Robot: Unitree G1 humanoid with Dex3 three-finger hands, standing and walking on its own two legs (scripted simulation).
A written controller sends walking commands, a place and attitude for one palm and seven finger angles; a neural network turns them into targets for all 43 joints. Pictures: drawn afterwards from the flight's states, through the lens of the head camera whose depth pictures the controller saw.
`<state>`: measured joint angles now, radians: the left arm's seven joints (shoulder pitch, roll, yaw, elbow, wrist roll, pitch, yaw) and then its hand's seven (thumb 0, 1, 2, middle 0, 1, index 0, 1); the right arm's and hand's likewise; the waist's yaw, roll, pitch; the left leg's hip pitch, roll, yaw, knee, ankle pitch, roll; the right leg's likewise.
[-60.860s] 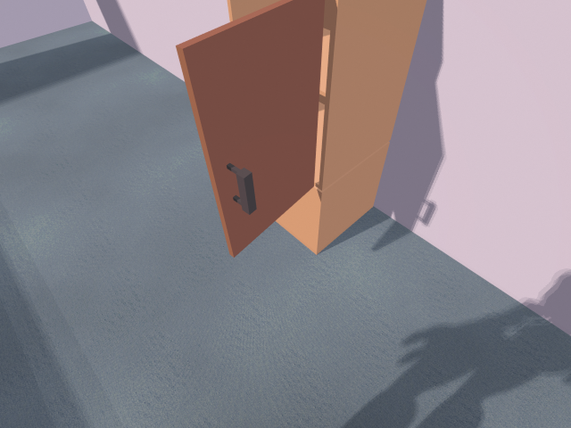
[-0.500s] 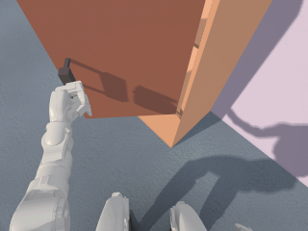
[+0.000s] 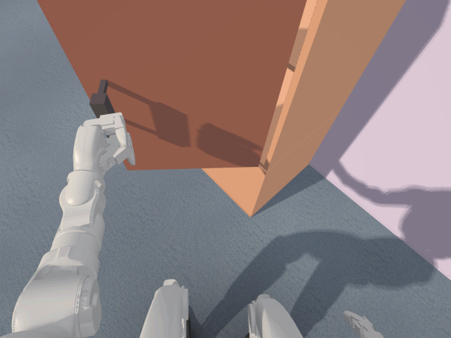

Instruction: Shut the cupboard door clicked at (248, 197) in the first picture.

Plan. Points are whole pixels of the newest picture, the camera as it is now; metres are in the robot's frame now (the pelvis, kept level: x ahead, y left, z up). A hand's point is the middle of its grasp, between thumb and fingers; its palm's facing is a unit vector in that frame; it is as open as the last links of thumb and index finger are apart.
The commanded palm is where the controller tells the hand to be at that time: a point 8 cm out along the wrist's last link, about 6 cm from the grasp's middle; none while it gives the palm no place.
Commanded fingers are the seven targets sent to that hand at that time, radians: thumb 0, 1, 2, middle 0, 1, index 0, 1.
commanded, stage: push the door shut along its arc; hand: left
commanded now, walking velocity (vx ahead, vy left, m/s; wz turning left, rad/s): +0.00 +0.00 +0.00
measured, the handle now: (111, 113) +0.52 +0.22 +0.04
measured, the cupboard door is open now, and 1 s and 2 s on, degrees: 50 33 26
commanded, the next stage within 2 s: pull the fist back off the door in 1.26 s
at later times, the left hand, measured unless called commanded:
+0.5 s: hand (129, 119) +0.50 +0.18 +0.05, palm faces -0.12 -0.99 -0.04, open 3.1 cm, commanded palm +0.50 +0.20 +0.05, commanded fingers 0.00 0.90 0.90 -1.30 -1.50 -1.30 -1.50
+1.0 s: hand (156, 95) +0.56 +0.14 +0.05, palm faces -0.26 -0.97 -0.04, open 3.1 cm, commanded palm +0.57 +0.16 +0.05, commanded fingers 0.00 0.90 0.90 -1.30 -1.50 -1.30 -1.50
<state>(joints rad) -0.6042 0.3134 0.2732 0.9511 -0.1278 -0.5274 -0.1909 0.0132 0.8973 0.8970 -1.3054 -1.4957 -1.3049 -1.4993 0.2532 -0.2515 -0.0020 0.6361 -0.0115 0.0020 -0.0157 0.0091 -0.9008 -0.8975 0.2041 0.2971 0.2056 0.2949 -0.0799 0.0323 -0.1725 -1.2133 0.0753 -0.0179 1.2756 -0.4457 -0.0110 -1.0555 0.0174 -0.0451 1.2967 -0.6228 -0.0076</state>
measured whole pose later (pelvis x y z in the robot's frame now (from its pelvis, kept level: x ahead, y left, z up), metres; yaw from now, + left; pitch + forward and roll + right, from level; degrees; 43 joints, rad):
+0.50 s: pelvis -0.01 +0.01 -0.02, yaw -1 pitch +26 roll -5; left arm -0.93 0.49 0.30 1.17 -0.11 -0.43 -0.32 0.01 0.90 0.90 -1.32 -1.50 -1.32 -1.50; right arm 0.34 -0.27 0.01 0.68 -0.01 -0.01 0.00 0.01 -0.90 -0.90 0.20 0.30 0.21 0.29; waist -0.15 0.05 -0.16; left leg -1.38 0.08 -0.04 1.37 -0.45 0.01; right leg -1.20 0.02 -0.06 1.36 -0.62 0.01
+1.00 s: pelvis -0.01 +0.02 -0.04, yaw -3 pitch +30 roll -7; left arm -1.19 0.60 0.31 1.27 -0.02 -0.32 -0.36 0.01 0.90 0.90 -1.30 -1.50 -1.30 -1.50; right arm 0.35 -0.26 0.05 0.67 -0.03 -0.03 0.01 0.01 -0.90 -0.90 0.21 0.30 0.21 0.30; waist -0.24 0.07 -0.15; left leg -1.51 0.10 -0.05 1.44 -0.47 0.02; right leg -1.33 0.04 -0.06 1.41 -0.62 0.02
